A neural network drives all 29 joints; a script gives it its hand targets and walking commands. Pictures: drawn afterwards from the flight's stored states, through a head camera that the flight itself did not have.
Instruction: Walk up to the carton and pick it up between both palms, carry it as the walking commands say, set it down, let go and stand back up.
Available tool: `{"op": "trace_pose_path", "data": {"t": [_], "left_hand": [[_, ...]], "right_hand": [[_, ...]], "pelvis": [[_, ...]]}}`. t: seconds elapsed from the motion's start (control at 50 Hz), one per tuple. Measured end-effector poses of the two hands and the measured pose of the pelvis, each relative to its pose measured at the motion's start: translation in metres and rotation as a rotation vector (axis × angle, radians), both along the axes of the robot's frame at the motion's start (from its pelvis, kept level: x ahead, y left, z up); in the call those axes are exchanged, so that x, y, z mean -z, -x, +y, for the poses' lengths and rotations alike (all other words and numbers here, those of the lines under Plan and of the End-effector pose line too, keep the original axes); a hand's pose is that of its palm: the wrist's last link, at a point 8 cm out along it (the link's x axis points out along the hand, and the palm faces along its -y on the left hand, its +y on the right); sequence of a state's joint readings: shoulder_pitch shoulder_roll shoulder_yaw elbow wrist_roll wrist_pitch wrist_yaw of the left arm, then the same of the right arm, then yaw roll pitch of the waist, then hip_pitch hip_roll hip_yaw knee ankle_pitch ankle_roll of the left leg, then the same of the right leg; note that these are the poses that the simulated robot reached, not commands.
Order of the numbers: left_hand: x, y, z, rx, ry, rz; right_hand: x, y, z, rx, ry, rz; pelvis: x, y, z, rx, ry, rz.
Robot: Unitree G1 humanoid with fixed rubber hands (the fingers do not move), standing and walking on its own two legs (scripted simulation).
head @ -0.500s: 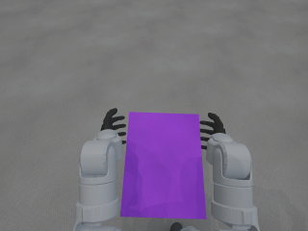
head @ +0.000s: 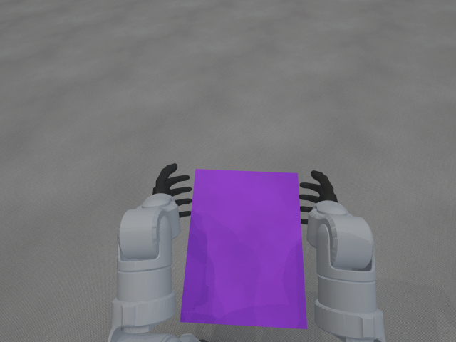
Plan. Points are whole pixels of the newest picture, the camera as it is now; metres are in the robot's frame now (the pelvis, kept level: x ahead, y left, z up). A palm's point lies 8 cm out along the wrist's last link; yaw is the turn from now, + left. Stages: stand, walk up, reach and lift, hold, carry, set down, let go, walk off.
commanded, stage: carry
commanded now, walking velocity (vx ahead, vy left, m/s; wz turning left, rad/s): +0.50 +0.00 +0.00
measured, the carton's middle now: (242, 248) +0.30 -0.01 -0.01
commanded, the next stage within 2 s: none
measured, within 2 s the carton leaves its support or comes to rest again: neither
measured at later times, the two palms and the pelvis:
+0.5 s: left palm (199, 106) +0.60 +0.09 +0.10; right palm (311, 111) +0.59 -0.17 +0.09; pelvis +0.29 -0.04 +0.00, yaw -1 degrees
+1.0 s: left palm (200, 89) +0.70 +0.10 +0.09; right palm (300, 89) +0.70 -0.16 +0.08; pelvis +0.40 -0.04 +0.00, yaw +1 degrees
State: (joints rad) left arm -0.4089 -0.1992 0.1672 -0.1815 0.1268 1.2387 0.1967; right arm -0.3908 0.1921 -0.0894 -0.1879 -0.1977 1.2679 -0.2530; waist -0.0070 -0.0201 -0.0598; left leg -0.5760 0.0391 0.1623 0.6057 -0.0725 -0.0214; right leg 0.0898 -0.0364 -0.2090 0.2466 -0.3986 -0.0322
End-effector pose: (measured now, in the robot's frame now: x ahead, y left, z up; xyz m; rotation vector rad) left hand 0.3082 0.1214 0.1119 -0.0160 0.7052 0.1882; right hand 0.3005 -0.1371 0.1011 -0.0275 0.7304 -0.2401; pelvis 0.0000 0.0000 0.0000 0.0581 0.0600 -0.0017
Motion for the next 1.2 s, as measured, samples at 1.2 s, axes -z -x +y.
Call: {"op": "trace_pose_path", "data": {"t": [1.2], "left_hand": [[0.036, -0.386, -0.006, 0.043, 0.016, -0.006]], "right_hand": [[0.033, -0.388, -0.011, -0.099, 0.052, 0.046]], "pelvis": [[0.006, -0.401, -0.021, -0.019, 0.066, -0.001]]}}
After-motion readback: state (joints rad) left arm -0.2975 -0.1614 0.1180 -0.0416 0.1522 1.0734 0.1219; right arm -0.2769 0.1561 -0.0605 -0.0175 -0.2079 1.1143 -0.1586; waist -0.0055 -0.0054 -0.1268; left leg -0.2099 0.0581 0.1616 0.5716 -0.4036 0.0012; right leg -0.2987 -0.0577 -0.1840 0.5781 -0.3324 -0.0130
